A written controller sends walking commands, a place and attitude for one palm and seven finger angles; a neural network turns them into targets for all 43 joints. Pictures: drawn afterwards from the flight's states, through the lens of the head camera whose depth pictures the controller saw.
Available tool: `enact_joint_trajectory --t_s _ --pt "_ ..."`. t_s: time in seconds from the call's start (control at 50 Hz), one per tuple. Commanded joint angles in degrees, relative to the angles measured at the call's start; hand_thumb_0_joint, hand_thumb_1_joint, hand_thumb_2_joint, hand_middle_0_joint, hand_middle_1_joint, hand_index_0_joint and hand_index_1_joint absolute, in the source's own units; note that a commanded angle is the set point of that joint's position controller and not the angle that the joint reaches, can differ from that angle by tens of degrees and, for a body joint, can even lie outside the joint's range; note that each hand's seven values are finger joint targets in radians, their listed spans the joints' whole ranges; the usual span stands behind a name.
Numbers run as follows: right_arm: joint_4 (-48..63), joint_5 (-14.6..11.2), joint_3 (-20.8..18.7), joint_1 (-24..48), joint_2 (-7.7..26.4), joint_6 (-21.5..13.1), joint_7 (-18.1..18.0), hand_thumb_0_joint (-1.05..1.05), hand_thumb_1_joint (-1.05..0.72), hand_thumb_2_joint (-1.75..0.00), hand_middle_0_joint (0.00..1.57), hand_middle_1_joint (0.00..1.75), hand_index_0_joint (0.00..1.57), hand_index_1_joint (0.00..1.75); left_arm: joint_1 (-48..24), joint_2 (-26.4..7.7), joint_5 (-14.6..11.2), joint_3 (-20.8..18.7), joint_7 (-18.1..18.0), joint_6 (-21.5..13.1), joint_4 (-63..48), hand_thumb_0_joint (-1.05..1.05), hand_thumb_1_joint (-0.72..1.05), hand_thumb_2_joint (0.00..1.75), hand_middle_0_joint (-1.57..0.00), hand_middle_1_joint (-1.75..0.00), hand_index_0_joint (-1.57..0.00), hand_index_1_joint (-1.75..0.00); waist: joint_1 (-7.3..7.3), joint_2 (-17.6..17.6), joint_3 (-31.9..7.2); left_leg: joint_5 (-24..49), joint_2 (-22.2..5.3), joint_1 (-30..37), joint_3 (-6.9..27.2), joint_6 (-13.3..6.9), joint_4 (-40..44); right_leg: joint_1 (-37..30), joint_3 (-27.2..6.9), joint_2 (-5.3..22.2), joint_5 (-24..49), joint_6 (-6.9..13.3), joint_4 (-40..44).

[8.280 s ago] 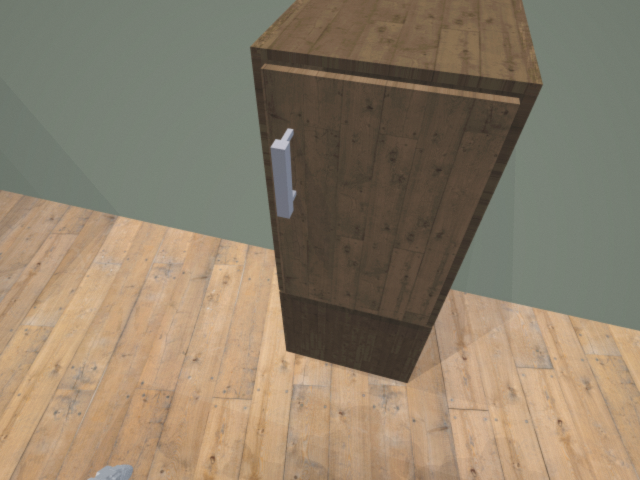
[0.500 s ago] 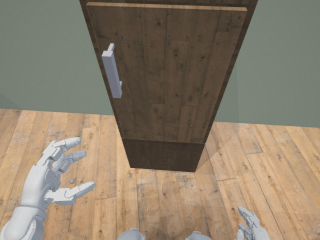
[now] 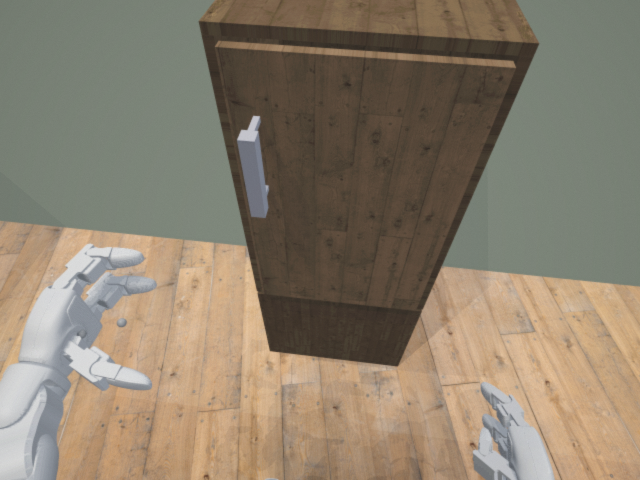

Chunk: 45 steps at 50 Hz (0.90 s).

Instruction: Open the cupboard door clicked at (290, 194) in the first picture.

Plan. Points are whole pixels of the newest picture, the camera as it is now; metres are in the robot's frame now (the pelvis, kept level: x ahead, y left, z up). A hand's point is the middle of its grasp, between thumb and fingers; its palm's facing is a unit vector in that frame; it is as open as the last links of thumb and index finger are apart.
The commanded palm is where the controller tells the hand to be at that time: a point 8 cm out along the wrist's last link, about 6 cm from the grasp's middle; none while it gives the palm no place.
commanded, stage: raise the hand with hooked fingers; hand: left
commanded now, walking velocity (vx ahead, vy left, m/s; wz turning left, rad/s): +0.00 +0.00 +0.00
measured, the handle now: (257, 168) +0.53 +0.14 +0.08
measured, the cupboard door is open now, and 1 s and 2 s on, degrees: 0 0 0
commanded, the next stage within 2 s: move the hooked fingers beside the handle in 0.76 s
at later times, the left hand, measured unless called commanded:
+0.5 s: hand (110, 287) +0.29 +0.26 +0.10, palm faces -0.02 -1.00 -0.02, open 14.0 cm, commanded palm +0.26 +0.31 +0.11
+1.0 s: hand (113, 285) +0.30 +0.27 +0.10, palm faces +0.01 -1.00 -0.02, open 14.0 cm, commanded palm +0.28 +0.31 +0.11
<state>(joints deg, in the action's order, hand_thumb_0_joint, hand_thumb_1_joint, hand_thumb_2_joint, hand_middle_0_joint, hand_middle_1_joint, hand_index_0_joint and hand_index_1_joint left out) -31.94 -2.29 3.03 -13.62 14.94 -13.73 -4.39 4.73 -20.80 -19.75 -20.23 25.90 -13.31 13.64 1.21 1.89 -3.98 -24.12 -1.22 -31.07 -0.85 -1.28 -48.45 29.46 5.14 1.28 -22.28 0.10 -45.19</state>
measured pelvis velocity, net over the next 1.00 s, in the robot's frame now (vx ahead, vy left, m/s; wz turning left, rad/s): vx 0.00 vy -0.01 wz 0.00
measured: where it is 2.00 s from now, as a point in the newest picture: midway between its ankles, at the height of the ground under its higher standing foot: outside the picture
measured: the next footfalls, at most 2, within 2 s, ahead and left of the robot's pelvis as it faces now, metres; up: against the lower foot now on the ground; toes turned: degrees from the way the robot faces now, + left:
none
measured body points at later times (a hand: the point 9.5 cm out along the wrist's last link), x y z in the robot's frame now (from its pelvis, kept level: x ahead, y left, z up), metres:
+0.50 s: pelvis +0.00 +0.00 +0.01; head +0.02 +0.00 +0.46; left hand +0.29 +0.32 +0.11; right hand +0.14 -0.26 -0.07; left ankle +0.00 +0.10 -0.70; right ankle +0.01 -0.12 -0.70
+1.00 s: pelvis +0.00 -0.01 +0.01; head +0.03 -0.01 +0.46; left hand +0.29 +0.32 +0.10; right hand +0.16 -0.26 -0.07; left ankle +0.00 +0.10 -0.70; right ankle +0.01 -0.12 -0.70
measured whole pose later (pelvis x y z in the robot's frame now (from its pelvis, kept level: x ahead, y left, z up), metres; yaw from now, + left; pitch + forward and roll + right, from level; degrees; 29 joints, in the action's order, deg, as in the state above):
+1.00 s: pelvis +0.00 -0.01 +0.01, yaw +0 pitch +6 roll -1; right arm -34.0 -2.6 3.3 -15.2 16.3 -12.2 -6.0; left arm -8.8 -24.9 -19.4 -25.3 31.2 -11.9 30.3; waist 0.6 1.9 -2.6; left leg -21.4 -1.4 -27.8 -1.0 -0.7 -43.5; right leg 26.8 4.9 0.9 -20.0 0.7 -41.2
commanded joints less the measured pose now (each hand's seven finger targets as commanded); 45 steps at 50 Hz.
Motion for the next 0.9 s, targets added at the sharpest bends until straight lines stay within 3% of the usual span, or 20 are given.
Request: enact_joint_trajectory --t_s 0.0,0.12,0.24,0.28,0.3,0.36,0.4,0.48,0.5,0.56,0.62,0.74,0.84,0.88 --pt "7.1 -0.4 -3.5 0.8 8.9 -2.4 -1.1 0.00 -0.90 -0.90 0.20 0.30 0.20 0.30 -13.7 -14.7 -2.2 -7.5 1.6 -2.2 -8.3 0.00 -0.50 0.30 -0.30 -1.20 -0.30 -1.20 -0.89 1.6 -10.5 19.0 1.0 8.6 2.6 0.6 9.0 -6.1 -1.4 -2.7 16.6 1.6 5.8" --pt "6.7 -0.6 -3.3 0.8 9.1 -2.0 -1.5 0.00 -0.90 -0.90 0.20 0.30 0.20 0.30 -19.9 -17.6 -2.1 -8.9 3.6 -1.4 -6.1 0.00 -0.50 0.30 -0.30 -1.20 -0.30 -1.20 -0.97 3.0 -12.4 19.1 1.0 11.0 2.7 0.6 10.5 -7.3 -1.6 -2.5 16.3 1.7 7.3" --pt "6.3 -0.8 -3.2 0.6 9.6 -1.4 -2.0 0.00 -0.90 -0.90 0.20 0.30 0.20 0.30 -24.3 -20.4 -2.4 -10.9 5.3 -0.3 0.3 0.00 -0.50 0.30 -0.30 -1.20 -0.30 -1.20 -0.84 2.1 -10.9 16.3 1.2 10.3 2.5 0.4 12.1 -8.2 -2.1 -2.3 14.1 1.6 9.3" --pt "6.6 -1.0 -3.3 0.7 9.5 -1.4 -1.8 0.00 -0.90 -0.90 0.20 0.30 0.20 0.30 -22.6 -18.1 -2.8 -9.3 6.0 0.0 2.0 0.00 -0.50 0.30 -0.30 -1.20 -0.30 -1.20 -0.73 1.7 -10.0 15.5 1.3 10.0 2.3 0.3 12.4 -7.8 -2.0 -2.2 13.4 1.6 9.7" --pt "6.9 -0.8 -3.4 0.4 9.7 -1.5 -1.7 0.00 -0.90 -0.90 0.20 0.30 0.20 0.30 -22.1 -18.4 -2.7 -9.3 6.2 -0.2 1.9 0.00 -0.50 0.30 -0.30 -1.20 -0.30 -1.20 -0.39 0.6 -10.7 16.8 1.3 10.3 2.3 0.2 12.2 -8.9 -2.2 -2.3 14.6 1.7 9.5" --pt "7.1 -0.8 -3.7 0.1 9.7 -1.4 -1.2 0.00 -0.90 -0.90 0.20 0.30 0.20 0.30 -21.5 -18.9 -2.5 -9.6 6.1 -0.3 0.9 0.00 -0.50 0.30 -0.30 -1.20 -0.30 -1.20 -0.37 2.0 -11.8 16.7 1.4 10.6 2.0 0.1 12.2 -8.5 -2.4 -2.2 14.6 1.6 9.7" --pt "7.0 -0.6 -3.7 0.2 9.8 -1.4 -1.1 0.00 -0.90 -0.90 0.20 0.30 0.20 0.30 -21.9 -19.6 -2.7 -10.3 5.7 -1.0 0.0 0.00 -0.50 0.30 -0.30 -1.20 -0.30 -1.20 -0.31 1.9 -10.3 16.8 1.4 10.1 1.9 0.1 12.0 -8.8 -2.6 -2.3 14.8 1.8 9.7" --pt "7.1 -0.5 -3.8 0.0 9.6 -1.4 -1.2 0.00 -0.90 -0.90 0.20 0.30 0.20 0.30 -22.3 -20.6 -2.1 -11.7 4.1 -2.3 -1.2 0.00 -0.50 0.30 -0.30 -1.20 -0.30 -1.20 -0.39 3.6 -11.3 15.9 1.4 10.6 1.7 0.1 12.5 -8.5 -2.7 -2.2 13.7 1.6 9.7" --pt "7.0 -0.3 -3.7 -0.1 9.6 -1.4 -1.2 0.00 -0.90 -0.90 0.20 0.30 0.20 0.30 -23.1 -21.3 -2.3 -12.2 4.0 -2.6 -1.7 0.00 -0.50 0.30 -0.30 -1.20 -0.30 -1.20 -0.40 2.5 -11.0 16.1 1.3 10.3 1.8 0.1 12.4 -9.2 -2.8 -2.3 14.0 1.7 9.7" --pt "6.7 -0.6 -3.7 0.0 9.3 -1.6 -1.5 0.00 -0.90 -0.90 0.20 0.30 0.20 0.30 -23.5 -19.8 -1.8 -10.8 3.9 -3.0 -2.0 0.00 -0.50 0.30 -0.30 -1.20 -0.30 -1.20 -0.82 4.7 -11.6 16.1 1.3 11.5 1.8 0.1 12.7 -8.5 -2.6 -2.3 14.0 1.6 9.8" --pt "6.5 -0.6 -3.6 -0.1 9.5 -1.5 -1.7 0.00 -0.90 -0.90 0.20 0.30 0.20 0.30 -22.6 -19.2 -2.2 -10.4 4.5 -2.2 1.0 0.00 -0.50 0.30 -0.30 -1.20 -0.30 -1.20 -1.33 1.4 -9.6 14.6 1.3 9.8 1.6 -0.1 12.6 -8.2 -2.9 -2.3 13.5 1.3 10.3" --pt "6.6 -0.7 -3.4 0.3 9.4 -1.8 -1.9 0.00 -0.90 -0.90 0.20 0.30 0.20 0.30 -24.2 -19.8 -1.9 -10.1 5.2 -2.2 0.1 0.00 -0.50 0.30 -0.30 -1.20 -0.30 -1.20 -0.91 3.2 -11.2 14.8 1.4 10.6 1.9 0.0 12.6 -8.6 -3.0 -2.2 13.4 1.5 10.0" --pt "6.5 -0.7 -3.4 0.4 9.4 -1.8 -2.0 0.00 -0.90 -0.90 0.20 0.30 0.20 0.30 -23.2 -19.2 -2.4 -10.5 5.2 -1.9 1.8 0.00 -0.50 0.30 -0.30 -1.20 -0.30 -1.20 -1.04 0.3 -10.5 14.9 1.5 9.8 1.7 -0.1 12.2 -8.5 -3.0 -2.2 14.2 1.2 10.0" --pt "5.9 -0.7 -3.3 0.2 9.6 -1.6 -2.2 0.00 -0.90 -0.90 0.20 0.30 0.20 0.30 -26.6 -19.7 -2.2 -10.4 5.3 -1.8 3.8 0.00 -0.50 0.30 -0.30 -1.20 -0.30 -1.20 -1.80 -0.2 -9.4 13.4 1.5 8.8 1.6 -0.1 12.0 -7.4 -3.3 -2.0 12.9 1.0 10.2"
